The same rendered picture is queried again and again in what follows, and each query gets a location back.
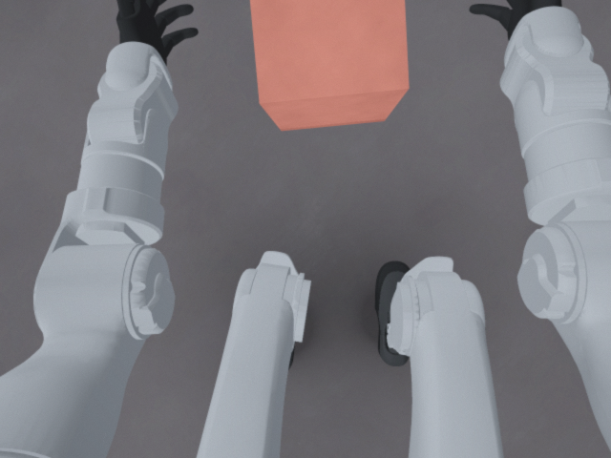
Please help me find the carton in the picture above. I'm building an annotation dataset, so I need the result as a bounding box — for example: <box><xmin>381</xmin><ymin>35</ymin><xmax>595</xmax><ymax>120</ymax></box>
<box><xmin>250</xmin><ymin>0</ymin><xmax>410</xmax><ymax>131</ymax></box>

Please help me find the robot left thigh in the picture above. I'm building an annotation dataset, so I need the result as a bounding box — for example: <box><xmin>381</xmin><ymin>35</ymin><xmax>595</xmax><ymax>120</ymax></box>
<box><xmin>197</xmin><ymin>263</ymin><xmax>311</xmax><ymax>458</ymax></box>

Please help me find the right robot hand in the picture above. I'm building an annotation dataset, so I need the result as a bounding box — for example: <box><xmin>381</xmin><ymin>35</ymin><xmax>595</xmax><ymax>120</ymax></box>
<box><xmin>469</xmin><ymin>0</ymin><xmax>562</xmax><ymax>41</ymax></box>

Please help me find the left robot forearm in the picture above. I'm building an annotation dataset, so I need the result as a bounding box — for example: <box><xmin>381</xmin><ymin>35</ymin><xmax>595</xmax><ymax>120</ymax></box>
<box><xmin>33</xmin><ymin>42</ymin><xmax>179</xmax><ymax>331</ymax></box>

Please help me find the right robot forearm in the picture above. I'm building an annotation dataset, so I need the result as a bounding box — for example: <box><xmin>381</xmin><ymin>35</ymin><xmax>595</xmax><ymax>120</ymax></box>
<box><xmin>500</xmin><ymin>7</ymin><xmax>611</xmax><ymax>226</ymax></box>

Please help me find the right robot shin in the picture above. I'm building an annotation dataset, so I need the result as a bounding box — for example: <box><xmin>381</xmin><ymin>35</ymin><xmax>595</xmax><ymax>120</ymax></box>
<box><xmin>387</xmin><ymin>257</ymin><xmax>485</xmax><ymax>355</ymax></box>

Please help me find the left robot upper arm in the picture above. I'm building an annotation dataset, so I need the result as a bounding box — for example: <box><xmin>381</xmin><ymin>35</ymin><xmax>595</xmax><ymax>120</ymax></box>
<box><xmin>0</xmin><ymin>243</ymin><xmax>175</xmax><ymax>458</ymax></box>

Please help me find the left robot hand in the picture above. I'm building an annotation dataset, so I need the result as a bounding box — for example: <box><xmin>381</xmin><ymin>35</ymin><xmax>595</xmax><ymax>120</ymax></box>
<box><xmin>116</xmin><ymin>0</ymin><xmax>199</xmax><ymax>66</ymax></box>

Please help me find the right robot upper arm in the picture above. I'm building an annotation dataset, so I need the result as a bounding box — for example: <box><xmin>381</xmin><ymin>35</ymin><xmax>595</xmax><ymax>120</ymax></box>
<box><xmin>517</xmin><ymin>220</ymin><xmax>611</xmax><ymax>451</ymax></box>

